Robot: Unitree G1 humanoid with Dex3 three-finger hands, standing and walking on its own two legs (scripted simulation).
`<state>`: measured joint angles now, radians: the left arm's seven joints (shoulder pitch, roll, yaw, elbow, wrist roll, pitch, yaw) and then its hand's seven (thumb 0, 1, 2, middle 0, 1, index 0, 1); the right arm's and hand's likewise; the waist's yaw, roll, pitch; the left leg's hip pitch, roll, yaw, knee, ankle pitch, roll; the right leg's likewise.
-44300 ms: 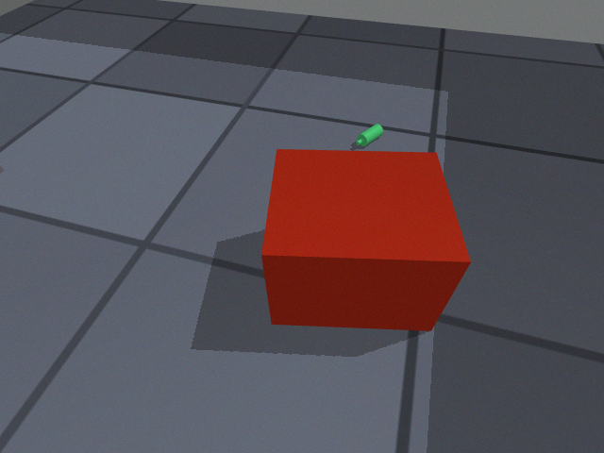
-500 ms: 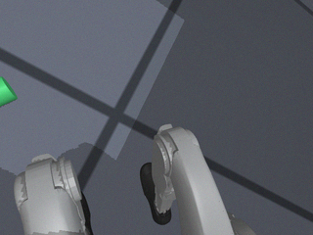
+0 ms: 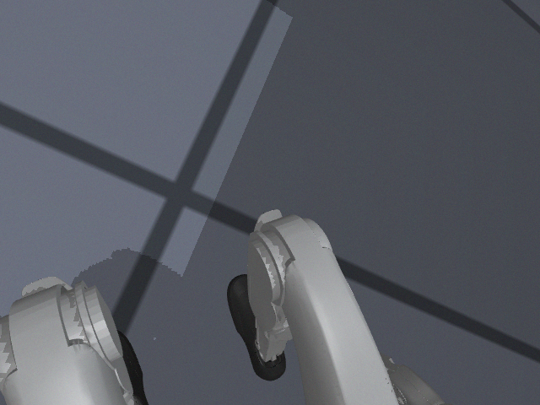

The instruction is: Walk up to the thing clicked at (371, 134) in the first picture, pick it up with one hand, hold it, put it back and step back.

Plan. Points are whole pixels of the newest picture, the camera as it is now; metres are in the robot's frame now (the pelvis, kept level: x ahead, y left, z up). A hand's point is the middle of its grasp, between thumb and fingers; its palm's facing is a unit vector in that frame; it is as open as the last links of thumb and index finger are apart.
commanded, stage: rest palm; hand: left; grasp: from above
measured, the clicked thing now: out of the picture +0.48 +0.38 -0.27
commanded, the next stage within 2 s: close in 1.28 s
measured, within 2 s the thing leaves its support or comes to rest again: neither
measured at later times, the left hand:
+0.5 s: hand out of the picture +0.47 +0.35 -0.23, palm faces -0.38 -0.24 -0.89, open 14.2 cm
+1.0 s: hand out of the picture +0.46 +0.34 -0.25, palm faces -0.38 -0.23 -0.90, open 14.1 cm
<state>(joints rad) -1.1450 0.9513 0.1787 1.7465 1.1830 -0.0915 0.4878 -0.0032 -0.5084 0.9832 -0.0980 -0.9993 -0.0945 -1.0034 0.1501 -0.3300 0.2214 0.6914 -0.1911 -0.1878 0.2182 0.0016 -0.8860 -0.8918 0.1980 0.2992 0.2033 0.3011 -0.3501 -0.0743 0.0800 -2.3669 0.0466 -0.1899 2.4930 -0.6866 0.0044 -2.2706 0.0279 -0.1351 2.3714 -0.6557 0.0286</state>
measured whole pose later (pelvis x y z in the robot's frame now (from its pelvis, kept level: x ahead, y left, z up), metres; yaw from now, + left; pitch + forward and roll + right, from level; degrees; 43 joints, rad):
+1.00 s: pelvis +0.00 +0.01 +0.00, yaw -4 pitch +28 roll -14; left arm -1.16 1.09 0.17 1.80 1.17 -0.11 0.62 0.00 -0.50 0.96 -0.11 -0.98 -0.10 -0.99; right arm 0.10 -0.36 0.32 0.67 -0.25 -0.29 0.27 0.00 -0.90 -0.90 0.20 0.30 0.20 0.30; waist -0.39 -0.17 0.19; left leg -2.35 0.05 -0.26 2.54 -0.72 0.01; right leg -2.22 0.05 -0.19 2.36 -0.66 0.05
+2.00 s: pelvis +0.00 +0.01 +0.00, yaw -4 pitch +27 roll -15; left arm -1.15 1.12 0.16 1.79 1.13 -0.09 0.60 0.00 -0.08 0.63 -0.42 -0.73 -0.43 -0.72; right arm 0.09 -0.37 0.34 0.64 -0.24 -0.30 0.27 0.00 -0.90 -0.90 0.20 0.30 0.20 0.30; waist -0.39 -0.17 0.22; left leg -2.33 0.05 -0.27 2.53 -0.71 0.01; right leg -2.20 0.06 -0.20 2.34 -0.65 0.05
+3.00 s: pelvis +0.00 +0.01 +0.01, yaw -4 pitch +28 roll -15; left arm -1.13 1.11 0.18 1.71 1.12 -0.10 0.57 0.00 0.07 0.32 -0.77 -0.42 -0.80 -0.40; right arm 0.10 -0.37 0.34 0.64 -0.23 -0.28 0.26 0.00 -0.91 -0.90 0.20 0.30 0.20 0.30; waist -0.38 -0.17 0.21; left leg -2.33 0.05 -0.27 2.52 -0.72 0.00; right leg -2.20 0.06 -0.20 2.33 -0.65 0.05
